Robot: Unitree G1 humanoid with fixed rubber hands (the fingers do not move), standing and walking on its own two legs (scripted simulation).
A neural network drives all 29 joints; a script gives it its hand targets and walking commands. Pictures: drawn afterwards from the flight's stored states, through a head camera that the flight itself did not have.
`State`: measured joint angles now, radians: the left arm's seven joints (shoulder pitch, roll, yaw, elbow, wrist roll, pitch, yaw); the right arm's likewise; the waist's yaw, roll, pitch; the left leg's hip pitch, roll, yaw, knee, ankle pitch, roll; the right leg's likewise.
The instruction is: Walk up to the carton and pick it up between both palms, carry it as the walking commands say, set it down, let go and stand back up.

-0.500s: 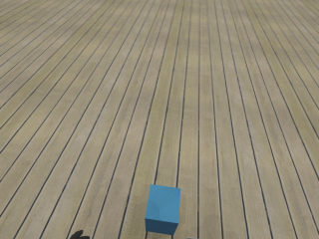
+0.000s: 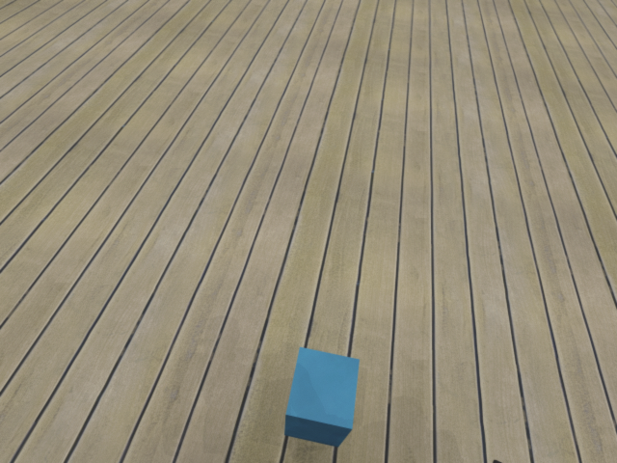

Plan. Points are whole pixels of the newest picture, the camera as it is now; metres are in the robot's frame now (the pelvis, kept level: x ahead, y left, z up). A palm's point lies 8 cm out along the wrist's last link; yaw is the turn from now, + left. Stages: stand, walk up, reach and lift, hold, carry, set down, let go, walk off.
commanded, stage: walk up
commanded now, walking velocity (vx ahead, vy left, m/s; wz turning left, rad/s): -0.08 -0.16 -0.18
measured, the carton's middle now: (319, 399) +0.37 -0.04 -0.63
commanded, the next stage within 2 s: stand in 1.16 s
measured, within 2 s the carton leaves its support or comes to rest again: neither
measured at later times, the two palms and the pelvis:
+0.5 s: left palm out of the picture +0.06 +0.17 -0.10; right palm out of the picture -0.06 -0.30 -0.13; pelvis -0.03 -0.05 +0.02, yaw -4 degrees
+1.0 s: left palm out of the picture -0.03 +0.27 -0.14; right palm out of the picture +0.05 -0.19 -0.10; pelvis -0.01 +0.03 +0.02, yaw -3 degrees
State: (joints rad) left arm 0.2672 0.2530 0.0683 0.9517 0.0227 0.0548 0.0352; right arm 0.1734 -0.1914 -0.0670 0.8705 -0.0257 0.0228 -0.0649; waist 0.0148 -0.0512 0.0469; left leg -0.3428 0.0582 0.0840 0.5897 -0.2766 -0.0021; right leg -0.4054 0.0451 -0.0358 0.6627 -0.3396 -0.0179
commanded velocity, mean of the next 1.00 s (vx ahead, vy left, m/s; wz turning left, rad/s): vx -0.01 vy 0.01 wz -0.04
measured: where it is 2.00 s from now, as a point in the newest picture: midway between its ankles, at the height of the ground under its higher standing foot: outside the picture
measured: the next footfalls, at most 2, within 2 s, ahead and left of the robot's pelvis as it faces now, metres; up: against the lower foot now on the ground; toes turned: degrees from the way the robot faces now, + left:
right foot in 0.36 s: -0.02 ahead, -0.18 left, +0.00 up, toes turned -6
left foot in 0.80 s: +0.04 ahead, +0.15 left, +0.00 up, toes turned -14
